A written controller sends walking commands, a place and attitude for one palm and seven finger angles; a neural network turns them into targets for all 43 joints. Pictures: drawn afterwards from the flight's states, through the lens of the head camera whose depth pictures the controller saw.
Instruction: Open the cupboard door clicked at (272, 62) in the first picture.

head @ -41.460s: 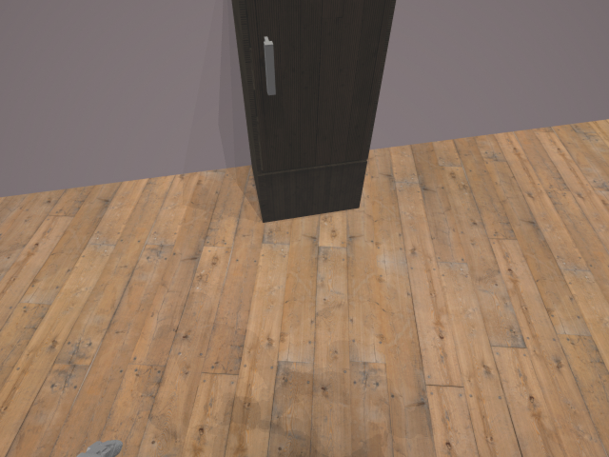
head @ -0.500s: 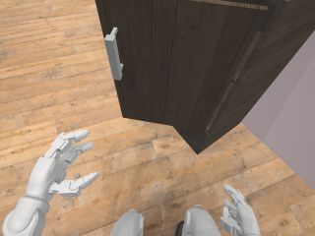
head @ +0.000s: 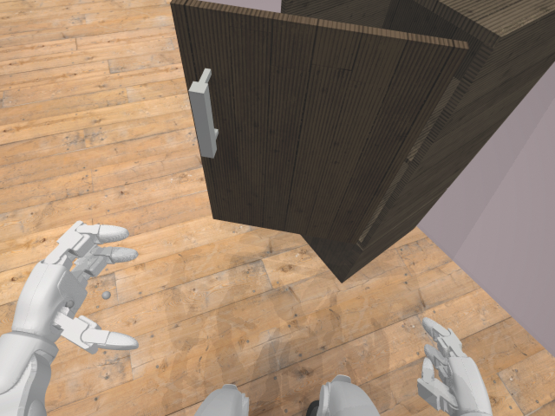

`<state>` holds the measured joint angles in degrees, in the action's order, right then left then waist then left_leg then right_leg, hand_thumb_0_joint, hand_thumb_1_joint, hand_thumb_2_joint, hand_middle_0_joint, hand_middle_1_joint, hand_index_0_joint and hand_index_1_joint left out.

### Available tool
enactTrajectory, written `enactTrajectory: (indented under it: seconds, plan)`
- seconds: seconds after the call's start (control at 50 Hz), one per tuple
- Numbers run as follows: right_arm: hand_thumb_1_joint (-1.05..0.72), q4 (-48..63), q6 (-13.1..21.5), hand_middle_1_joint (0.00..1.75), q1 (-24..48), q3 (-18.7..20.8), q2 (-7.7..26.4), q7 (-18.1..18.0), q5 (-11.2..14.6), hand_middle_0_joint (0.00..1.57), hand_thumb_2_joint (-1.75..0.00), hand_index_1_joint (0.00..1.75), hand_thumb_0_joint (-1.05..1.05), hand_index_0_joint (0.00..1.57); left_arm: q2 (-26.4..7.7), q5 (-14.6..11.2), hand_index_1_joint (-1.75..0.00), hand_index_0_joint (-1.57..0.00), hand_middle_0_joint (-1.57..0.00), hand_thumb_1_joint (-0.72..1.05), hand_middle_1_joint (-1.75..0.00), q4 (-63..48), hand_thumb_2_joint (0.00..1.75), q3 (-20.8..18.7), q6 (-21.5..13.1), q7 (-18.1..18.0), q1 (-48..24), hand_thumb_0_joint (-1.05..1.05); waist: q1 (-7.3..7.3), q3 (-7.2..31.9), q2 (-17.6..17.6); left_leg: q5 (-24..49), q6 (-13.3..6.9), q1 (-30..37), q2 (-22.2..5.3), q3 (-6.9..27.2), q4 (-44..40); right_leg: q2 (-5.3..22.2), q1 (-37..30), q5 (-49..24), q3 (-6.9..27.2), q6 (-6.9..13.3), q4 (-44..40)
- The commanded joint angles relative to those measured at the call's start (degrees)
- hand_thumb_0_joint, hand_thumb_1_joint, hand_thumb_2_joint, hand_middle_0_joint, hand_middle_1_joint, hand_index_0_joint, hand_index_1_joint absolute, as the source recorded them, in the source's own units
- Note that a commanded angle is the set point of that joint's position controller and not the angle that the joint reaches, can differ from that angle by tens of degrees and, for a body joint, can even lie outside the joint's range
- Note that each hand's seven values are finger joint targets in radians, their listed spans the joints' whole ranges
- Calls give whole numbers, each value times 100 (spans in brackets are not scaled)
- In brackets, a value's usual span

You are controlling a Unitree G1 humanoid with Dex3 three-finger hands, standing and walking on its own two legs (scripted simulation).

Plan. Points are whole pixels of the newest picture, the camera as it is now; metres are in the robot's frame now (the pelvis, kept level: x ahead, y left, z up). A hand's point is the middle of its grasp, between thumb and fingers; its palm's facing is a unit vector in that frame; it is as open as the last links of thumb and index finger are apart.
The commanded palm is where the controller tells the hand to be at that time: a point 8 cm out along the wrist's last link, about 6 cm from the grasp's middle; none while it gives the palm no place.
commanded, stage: raise the hand with hooked fingers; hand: left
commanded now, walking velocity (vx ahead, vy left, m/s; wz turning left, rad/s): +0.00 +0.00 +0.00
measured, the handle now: (207, 115) +0.58 +0.17 +0.04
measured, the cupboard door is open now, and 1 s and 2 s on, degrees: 44 44 44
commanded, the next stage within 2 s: move the hooked fingers beside the handle in 0.88 s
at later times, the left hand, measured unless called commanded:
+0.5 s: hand (92, 251) +0.30 +0.26 +0.06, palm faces -0.08 -1.00 -0.05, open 14.0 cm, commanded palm +0.27 +0.31 +0.06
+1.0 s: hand (94, 260) +0.29 +0.26 +0.06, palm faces -0.08 -1.00 -0.04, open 14.0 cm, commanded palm +0.27 +0.30 +0.06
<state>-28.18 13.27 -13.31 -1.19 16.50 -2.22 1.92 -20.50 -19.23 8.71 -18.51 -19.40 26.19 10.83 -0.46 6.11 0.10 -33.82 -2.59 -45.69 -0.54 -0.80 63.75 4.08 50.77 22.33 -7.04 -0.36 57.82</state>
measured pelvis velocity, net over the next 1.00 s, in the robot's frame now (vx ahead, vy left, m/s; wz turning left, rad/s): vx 0.00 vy -0.01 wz -0.01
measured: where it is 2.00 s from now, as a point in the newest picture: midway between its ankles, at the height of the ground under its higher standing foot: outside the picture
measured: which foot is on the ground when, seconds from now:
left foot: down 0.00-1.00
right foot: down 0.00-1.00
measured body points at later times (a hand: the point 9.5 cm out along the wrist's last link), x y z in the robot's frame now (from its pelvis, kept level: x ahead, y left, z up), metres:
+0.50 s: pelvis +0.00 -0.01 +0.01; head +0.10 +0.00 +0.45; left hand +0.30 +0.32 +0.07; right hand +0.15 -0.27 -0.07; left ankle -0.03 +0.08 -0.66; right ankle +0.05 -0.14 -0.66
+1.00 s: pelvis +0.00 -0.01 +0.01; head +0.09 +0.00 +0.45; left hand +0.29 +0.31 +0.06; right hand +0.16 -0.26 -0.07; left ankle -0.03 +0.08 -0.66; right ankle +0.05 -0.14 -0.66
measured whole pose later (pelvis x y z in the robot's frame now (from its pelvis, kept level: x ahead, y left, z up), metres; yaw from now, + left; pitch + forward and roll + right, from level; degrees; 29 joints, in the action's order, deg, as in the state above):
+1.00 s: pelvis +0.00 -0.01 +0.01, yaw -1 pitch +16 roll -2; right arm -29.3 11.7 -15.8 -2.7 16.8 -2.5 2.0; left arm -25.1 -22.0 25.4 -26.2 -18.9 35.7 -1.7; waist -1.1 5.5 -0.6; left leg -32.3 -1.7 -43.9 -1.4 -1.2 60.5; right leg 2.8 49.6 21.0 -6.6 0.6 55.2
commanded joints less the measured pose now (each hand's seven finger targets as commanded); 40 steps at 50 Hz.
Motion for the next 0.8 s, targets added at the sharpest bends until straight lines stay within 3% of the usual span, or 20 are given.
enactTrajectory:
  seconds: [0.0,0.02,0.06,0.12,0.18,0.24,0.36,0.44,0.46,0.52,0.54,0.58,0.62,0.78]
  plan:
    - [-90,668,207,30,-114,349,852,-98,11,20,-90,30,0,20,-1178,-213,-120,-30,-30,-50,-120,-825,30,-685,-239,205,-795,0,-45,1526,-576,2589,322,535,57,359,-1181,-396,-1545,-976,229,204,-478]
    - [-90,654,209,30,-128,336,875,-106,1,20,-90,30,0,20,-1290,-237,-120,-30,-30,-50,-120,-789,30,-731,-221,278,-967,0,-47,1518,-719,2779,340,592,45,367,-1149,-420,-1564,-1098,239,241,-432]
    - [-90,638,213,30,-177,336,869,-103,2,20,-90,30,0,20,-1376,-265,-120,-30,-30,-50,-120,-727,30,-833,-216,376,-1024,0,-26,1785,-602,3088,336,742,24,381,-1140,-412,-1703,-1342,245,211,-438]
    - [-90,588,212,30,-168,310,892,-99,-10,20,-90,30,0,20,-1518,-347,-120,-30,-30,-50,-120,-403,30,-959,-176,493,-1263,0,-56,1602,-509,2978,323,602,32,366,-1115,-447,-1726,-1373,255,241,-463]
    - [-90,550,201,30,-208,320,894,-101,0,20,-90,30,0,20,-1627,-367,-120,-30,-30,-50,-120,-279,30,-1081,-174,597,-1419,0,-26,1791,-652,3125,314,697,22,328,-1140,-413,-1791,-1476,297,211,-496]
    - [-90,534,155,30,-244,295,921,-98,3,20,-90,30,0,20,-1782,-406,-120,-30,-30,-50,-120,113,30,-1206,-122,714,-1609,0,-39,1711,-425,2981,291,550,25,302,-1175,-431,-1894,-1441,313,228,-539]
    - [-90,505,119,30,-326,309,954,-115,13,20,-90,30,0,20,-2070,-453,-120,-30,-30,-50,-120,425,30,-1422,-146,899,-2001,0,-33,1763,-511,2908,258,536,28,260,-1239,-417,-1999,-1425,386,221,-630]
    - [-90,541,128,30,-380,321,951,-62,9,20,-90,30,0,20,-1942,-485,-120,-30,-30,-50,-120,515,30,-1343,-159,980,-1793,0,-7,1873,-491,2989,242,568,38,229,-1273,-410,-2086,-1493,422,218,-678]
    - [-90,564,117,30,-385,333,950,-58,13,20,-90,30,0,20,-1934,-478,-120,-30,-30,-50,-120,609,30,-1363,-154,969,-1701,0,-6,1806,-353,2899,232,493,36,226,-1285,-411,-2078,-1434,421,207,-691]
    - [-90,579,116,30,-384,335,972,-44,-1,20,-90,30,0,20,-2012,-480,-120,-30,-30,-50,-120,525,30,-1390,-210,918,-1863,0,-20,1638,-453,2745,231,416,43,218,-1289,-429,-1979,-1301,426,238,-686]
    - [-90,575,100,30,-410,337,956,-44,9,20,-90,30,0,20,-2051,-466,-120,-30,-30,-50,-120,441,30,-1430,-248,894,-1897,0,-2,1765,-487,2817,234,515,42,217,-1329,-424,-2058,-1343,432,228,-691]
    - [-90,598,97,30,-399,333,938,-52,6,20,-90,30,0,20,-2035,-454,-120,-30,-30,-50,-120,421,30,-1419,-279,861,-1888,0,-18,1733,-572,2527,221,456,66,182,-1344,-404,-2025,-1116,464,206,-748]
    - [-90,601,102,30,-414,333,951,-65,-1,20,-90,30,0,20,-2079,-463,-120,-30,-30,-50,-120,438,30,-1451,-319,835,-1928,0,-40,1656,-420,2521,218,433,50,211,-1332,-432,-2013,-1112,449,228,-731]
    - [-90,582,111,30,-378,305,921,-97,12,20,-90,30,0,20,-2026,-434,-120,-30,-30,-50,-120,428,30,-1369,-322,880,-1962,0,-37,1677,-642,2465,226,525,56,213,-1370,-415,-1966,-1065,456,208,-758]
